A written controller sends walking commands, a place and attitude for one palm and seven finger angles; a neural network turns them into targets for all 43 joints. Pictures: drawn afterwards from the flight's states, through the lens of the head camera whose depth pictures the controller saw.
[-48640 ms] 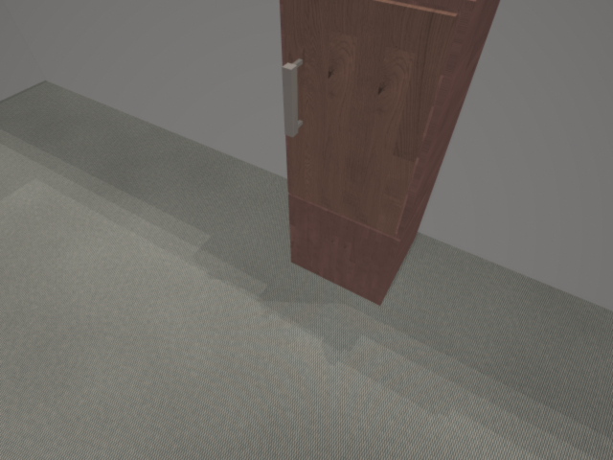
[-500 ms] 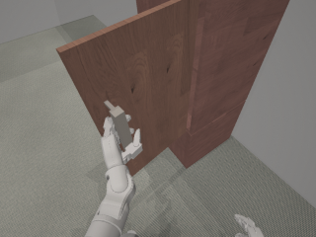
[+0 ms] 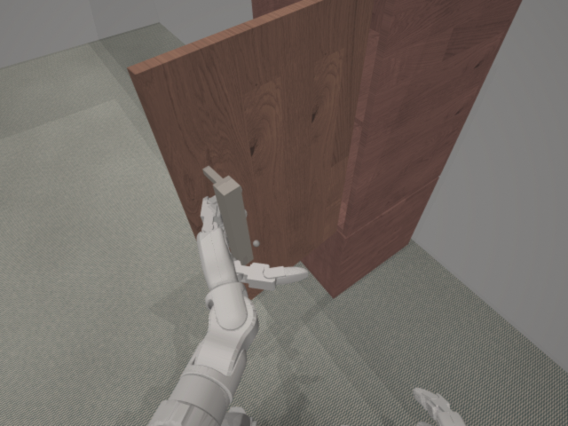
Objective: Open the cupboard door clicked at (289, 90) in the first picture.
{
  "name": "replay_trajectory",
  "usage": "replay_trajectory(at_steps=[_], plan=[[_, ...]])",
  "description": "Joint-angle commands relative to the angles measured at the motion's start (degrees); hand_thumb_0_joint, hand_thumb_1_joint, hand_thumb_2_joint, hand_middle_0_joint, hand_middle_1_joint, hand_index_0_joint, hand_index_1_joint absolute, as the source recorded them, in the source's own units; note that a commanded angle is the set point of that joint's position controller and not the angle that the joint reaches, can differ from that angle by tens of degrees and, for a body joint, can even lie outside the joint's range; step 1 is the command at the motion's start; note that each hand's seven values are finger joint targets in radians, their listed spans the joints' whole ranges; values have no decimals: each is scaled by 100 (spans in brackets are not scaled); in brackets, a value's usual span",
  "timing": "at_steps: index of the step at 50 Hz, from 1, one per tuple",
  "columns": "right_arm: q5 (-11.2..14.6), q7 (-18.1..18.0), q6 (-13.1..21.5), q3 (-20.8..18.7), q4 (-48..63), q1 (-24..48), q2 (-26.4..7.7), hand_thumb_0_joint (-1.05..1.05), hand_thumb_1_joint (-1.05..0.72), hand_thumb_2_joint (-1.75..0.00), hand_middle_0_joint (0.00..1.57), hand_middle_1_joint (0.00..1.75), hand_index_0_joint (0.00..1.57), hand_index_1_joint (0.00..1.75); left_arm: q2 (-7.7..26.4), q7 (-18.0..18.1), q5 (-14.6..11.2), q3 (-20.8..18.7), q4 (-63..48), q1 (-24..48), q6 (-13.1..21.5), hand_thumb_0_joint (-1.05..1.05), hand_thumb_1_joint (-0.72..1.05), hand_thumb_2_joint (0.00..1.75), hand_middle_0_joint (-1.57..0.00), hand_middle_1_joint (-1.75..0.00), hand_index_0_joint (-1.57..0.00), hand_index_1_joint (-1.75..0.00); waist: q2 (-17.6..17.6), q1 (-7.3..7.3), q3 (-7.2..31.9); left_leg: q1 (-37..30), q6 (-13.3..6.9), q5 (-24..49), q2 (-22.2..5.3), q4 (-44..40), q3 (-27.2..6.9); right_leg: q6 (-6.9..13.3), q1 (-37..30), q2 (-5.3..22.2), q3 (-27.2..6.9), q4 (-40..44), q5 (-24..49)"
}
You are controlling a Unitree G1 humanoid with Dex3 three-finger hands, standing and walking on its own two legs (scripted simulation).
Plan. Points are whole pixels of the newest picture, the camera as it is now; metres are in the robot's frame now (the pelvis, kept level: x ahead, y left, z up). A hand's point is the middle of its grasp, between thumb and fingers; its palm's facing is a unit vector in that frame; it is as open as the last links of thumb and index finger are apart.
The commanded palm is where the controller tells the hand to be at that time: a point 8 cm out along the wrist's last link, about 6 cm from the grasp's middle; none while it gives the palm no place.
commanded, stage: open thumb and fingers to let go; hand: left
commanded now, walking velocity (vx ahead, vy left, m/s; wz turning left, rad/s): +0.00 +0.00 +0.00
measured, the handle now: (227, 218) +0.40 +0.10 +0.07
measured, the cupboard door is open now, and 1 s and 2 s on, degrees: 96 100 100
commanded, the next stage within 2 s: slide the hand sideways off the handle in 0.10 s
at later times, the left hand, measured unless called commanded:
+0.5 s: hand (250, 267) +0.32 +0.06 +0.06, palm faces -0.15 -0.99 +0.03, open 16.1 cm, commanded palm +0.30 +0.11 +0.06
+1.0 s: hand (227, 300) +0.27 +0.09 +0.06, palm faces -0.10 -0.99 +0.00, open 16.2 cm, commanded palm +0.25 +0.15 +0.06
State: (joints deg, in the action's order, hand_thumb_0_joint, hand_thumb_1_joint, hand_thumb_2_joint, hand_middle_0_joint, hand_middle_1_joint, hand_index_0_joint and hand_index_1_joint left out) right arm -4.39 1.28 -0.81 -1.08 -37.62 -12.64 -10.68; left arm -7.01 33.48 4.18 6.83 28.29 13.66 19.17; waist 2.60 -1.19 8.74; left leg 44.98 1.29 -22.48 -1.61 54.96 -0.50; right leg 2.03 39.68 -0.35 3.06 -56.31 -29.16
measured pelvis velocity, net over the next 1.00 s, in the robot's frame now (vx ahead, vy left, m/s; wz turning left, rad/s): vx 0.01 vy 0.01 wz -0.01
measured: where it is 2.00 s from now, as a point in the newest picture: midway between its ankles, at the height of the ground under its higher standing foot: outside the picture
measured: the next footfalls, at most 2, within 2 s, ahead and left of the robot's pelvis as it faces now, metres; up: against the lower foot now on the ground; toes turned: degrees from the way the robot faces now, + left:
none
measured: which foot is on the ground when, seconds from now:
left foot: down 0.00-1.00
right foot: down 0.00-1.00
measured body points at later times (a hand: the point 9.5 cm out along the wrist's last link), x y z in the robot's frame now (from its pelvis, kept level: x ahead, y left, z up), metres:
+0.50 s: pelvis -0.01 +0.03 +0.00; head +0.03 +0.01 +0.45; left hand +0.32 +0.11 +0.06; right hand +0.13 -0.21 -0.11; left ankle +0.04 +0.13 -0.68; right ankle -0.01 -0.10 -0.68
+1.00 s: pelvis +0.01 +0.01 +0.00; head +0.05 -0.01 +0.45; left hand +0.27 +0.14 +0.06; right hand +0.18 -0.22 -0.09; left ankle +0.04 +0.13 -0.68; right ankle -0.01 -0.10 -0.68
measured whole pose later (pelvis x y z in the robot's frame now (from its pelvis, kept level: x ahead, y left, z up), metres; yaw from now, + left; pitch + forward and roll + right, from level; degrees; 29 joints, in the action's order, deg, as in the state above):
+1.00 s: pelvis +0.01 +0.01 +0.00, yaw +0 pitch +11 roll +0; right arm 0.2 0.1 1.7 0.7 -28.5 -12.6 -12.2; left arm 4.7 -0.3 -5.6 8.1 3.7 -10.7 19.3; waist 2.7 -0.2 7.0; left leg 42.6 0.6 -24.3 -1.4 56.0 0.2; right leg 1.4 37.3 -0.1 2.2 -56.9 -30.5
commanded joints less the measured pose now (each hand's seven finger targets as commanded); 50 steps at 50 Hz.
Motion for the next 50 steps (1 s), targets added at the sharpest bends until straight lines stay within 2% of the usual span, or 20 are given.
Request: replay_trajectory(at_steps=[1, 4, 6, 10, 11, 12, 14, 15, 17, 19, 20, 22, 23, 26, 31, 34, 36, 38, 44, 50], plan=[[-29, -40, 210, -181, 724, 330, -528, 0, -90, -90, 20, 30, 20, 30, -100, 157, 70, -86, -1061, 1844, 229, 0, -50, 30, -18, -45, -18, -45, -762, -106, 1399, -1184, -167, 788, 161, -483, 68, -106, -329, -40, -132, 1123, 1437], [-9, -49, 201, -162, 740, 381, -523, 0, -90, -90, 20, 30, 20, 30, -120, 171, 21, -77, -1078, 1847, 189, 0, -50, 30, -15, -30, -15, -30, -724, -81, 1409, -1184, -148, 753, 152, -520, 54, -88, -326, -59, -98, 1106, 1335], [1, -55, 195, -142, 700, 411, -523, 0, -90, -90, 20, 30, 20, 30, -176, 197, 2, -50, -963, 1995, 157, 0, -50, 30, -15, -30, -15, -30, -668, -124, 1256, -1172, -139, 599, 154, -539, 31, -82, -194, -63, -74, 1128, 1117], [-4, -35, 212, -145, 706, 410, -509, 0, -90, -90, 20, 30, 20, 30, -365, 298, 80, 100, -1032, 2109, 123, 0, -50, 30, -15, -30, -15, -30, -587, -129, 1420, -1278, -119, 675, 134, -554, -14, -50, -154, -99, 9, 997, 1156], [45, -25, 150, -162, 636, 39, -686, 0, -90, -90, 20, 30, 20, 30, 87, -962, 799, 1383, -1070, 1779, 323, 0, -50, 30, -15, -30, -15, -30, -787, -640, 1159, -1476, -235, 758, 131, -455, -31, -53, 85, -74, -144, 993, 1573], [104, -58, 155, -198, 777, -72, -682, 0, -90, -90, 20, 30, 20, 30, 573, -1616, 580, 903, -1386, 2170, 599, 0, -50, 30, -15, -30, -15, -30, -678, -488, 1507, -1507, -265, 895, 145, -418, -61, -21, -65, -22, -147, 930, 1803], [234, -117, 173, -199, 938, -30, -720, 0, -90, -90, 20, 30, 20, 30, 768, -2628, 239, 963, -1779, 2180, 842, 0, -50, 30, -15, -30, -15, -30, -148, -429, 1930, -2016, -251, 1071, 150, -410, -74, 0, -55, -22, -188, 857, 1915], [321, -139, 196, -154, 1020, -8, -727, 0, -90, -90, 20, 30, 20, 30, 541, -3080, -84, 1144, -1572, 1973, 783, 0, -50, 30, -15, -30, -15, -30, -116, -470, 1680, -2105, -246, 901, 154, -502, -117, -6, 43, -59, -129, 935, 1707], [454, -200, 265, -79, 1129, 113, -748, 0, -90, -90, 20, 30, 20, 30, 382, -3417, -883, 841, -1540, 1919, 607, 0, -50, 30, -15, -30, -15, -30, -190, -351, 1298, -2054, -196, 443, 138, -725, -187, -21, 83, -128, -4, 1095, 1173], [504, -205, 337, -49, 1144, 163, -758, 0, -90, -90, 20, 30, 20, 30, 195, -3323, -1263, 656, -1395, 1840, 416, 0, -50, 30, -15, -30, -15, -30, -431, -310, 998, -1938, -170, 213, 123, -881, -254, -48, 110, -162, 105, 1125, 961], [496, -183, 363, -56, 1171, 135, -779, 0, -90, -90, 20, 30, 20, 30, 209, -3205, -1312, 543, -1422, 1645, 363, 0, -50, 30, -15, -30, -15, -30, -524, -214, 1054, -1900, -159, 224, 124, -921, -258, -53, 35, -167, 130, 1107, 939], [457, -106, 407, -88, 1248, 95, -777, 0, -90, -90, 20, 30, 20, 30, 285, -2952, -1162, 449, -1712, 1374, 418, 0, -50, 30, -15, -30, -15, -30, -517, -126, 1183, -1924, -151, 436, 115, -911, -247, -53, -31, -153, 161, 1006, 1053], [424, -62, 422, -104, 1282, 77, -796, 0, -90, -90, 20, 30, 20, 30, 480, -2837, -1005, 359, -1878, 1194, 490, 0, -50, 30, -15, -30, -15, -30, -463, -43, 1323, -1938, -145, 633, 115, -863, -246, -23, -88, -138, 139, 926, 1157], [374, 71, 425, -130, 1373, 70, -767, 0, -90, -90, 20, 30, 20, 30, 497, -2689, -694, 458, -2105, 684, 644, 0, -50, 30, -15, -30, -15, -30, -559, -43, 1269, -1807, -162, 748, 91, -753, -186, -26, -77, -134, 116, 836, 1227], [370, 97, 364, -125, 1549, 184, -752, 0, -90, -90, 20, 30, 20, 30, 779, -2629, -530, 360, -2577, 155, 649, 0, -50, 30, -15, -30, -15, -30, -475, 19, 1199, -1635, -183, 601, 92, -704, -91, -27, -127, -131, 28, 824, 1161], [382, 38, 327, -109, 1640, 234, -736, 0, -90, -90, 20, 30, 20, 30, 965, -2706, -521, 249, -2843, -239, 543, 0, -50, 30, -15, -30, -15, -30, -504, 72, 1195, -1577, -197, 637, 102, -704, -41, -37, -267, -119, -28, 863, 1243], [412, -7, 330, -84, 1648, 258, -718, 0, -90, -90, 20, 30, 20, 30, 963, -2796, -636, 250, -3019, -412, 462, 0, -50, 30, -15, -30, -15, -30, -435, 48, 1103, -1593, -200, 656, 116, -694, -22, -48, -300, -120, -47, 916, 1327], [422, -65, 338, -60, 1661, 283, -733, 0, -90, -90, 20, 30, 20, 30, 990, -2905, -741, 250, -3116, -503, 394, 0, -50, 30, -15, -30, -15, -30, -599, -17, 1030, -1548, -218, 625, 119, -674, -24, -76, -318, -122, -59, 975, 1324], [451, -129, 479, -64, 1709, 305, -695, 0, -90, -90, 20, 30, 20, 30, 1131, -3229, -968, 74, -3634, -1308, 436, 0, -50, 30, -15, -30, -15, -30, -396, 55, 1161, -1618, -203, 993, 153, -554, -9, -91, -444, -105, -65, 859, 1817], [448, -167, 538, -74, 1773, 244, -722, 0, -90, -90, 20, 30, 20, 30, 1513, -3520, -1064, -279, -3893, -1981, 410, 0, -50, 30, -15, -30, -15, -30, -509, 51, 1040, -1384, -222, 1081, 198, -401, 9, -131, -544, -74, -163, 825, 2184]])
